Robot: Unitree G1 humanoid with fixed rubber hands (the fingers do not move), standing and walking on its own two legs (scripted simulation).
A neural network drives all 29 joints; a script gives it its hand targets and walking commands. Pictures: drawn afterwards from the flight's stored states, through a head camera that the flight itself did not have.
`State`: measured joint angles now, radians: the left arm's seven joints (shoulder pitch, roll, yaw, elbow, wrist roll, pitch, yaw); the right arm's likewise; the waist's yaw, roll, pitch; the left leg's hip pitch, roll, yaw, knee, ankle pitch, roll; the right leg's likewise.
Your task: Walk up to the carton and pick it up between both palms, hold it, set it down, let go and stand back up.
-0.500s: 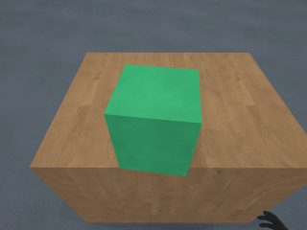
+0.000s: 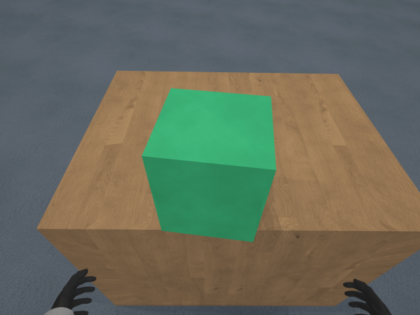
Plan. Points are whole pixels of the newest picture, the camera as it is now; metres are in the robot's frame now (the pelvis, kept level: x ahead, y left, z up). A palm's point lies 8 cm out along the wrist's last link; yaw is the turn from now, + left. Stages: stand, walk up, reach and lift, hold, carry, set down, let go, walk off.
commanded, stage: reach and lift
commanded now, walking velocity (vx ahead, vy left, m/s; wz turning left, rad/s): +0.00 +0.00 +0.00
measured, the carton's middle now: (213, 167) +0.42 +0.00 +0.06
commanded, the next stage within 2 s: none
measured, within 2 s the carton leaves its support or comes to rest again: neither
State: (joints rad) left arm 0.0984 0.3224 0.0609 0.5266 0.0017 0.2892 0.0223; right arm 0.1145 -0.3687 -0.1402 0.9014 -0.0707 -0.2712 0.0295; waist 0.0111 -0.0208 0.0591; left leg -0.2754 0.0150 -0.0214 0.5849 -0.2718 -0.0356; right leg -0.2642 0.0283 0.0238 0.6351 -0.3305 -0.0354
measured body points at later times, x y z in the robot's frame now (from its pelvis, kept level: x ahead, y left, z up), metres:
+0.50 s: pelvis -0.02 +0.03 +0.01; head -0.04 +0.05 +0.46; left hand +0.19 +0.29 -0.02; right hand +0.16 -0.24 +0.00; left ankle +0.03 +0.15 -0.73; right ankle +0.01 -0.10 -0.73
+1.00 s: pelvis +0.00 +0.02 +0.02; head +0.00 +0.03 +0.47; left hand +0.23 +0.27 +0.05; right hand +0.19 -0.20 +0.06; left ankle +0.03 +0.15 -0.73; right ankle +0.01 -0.10 -0.73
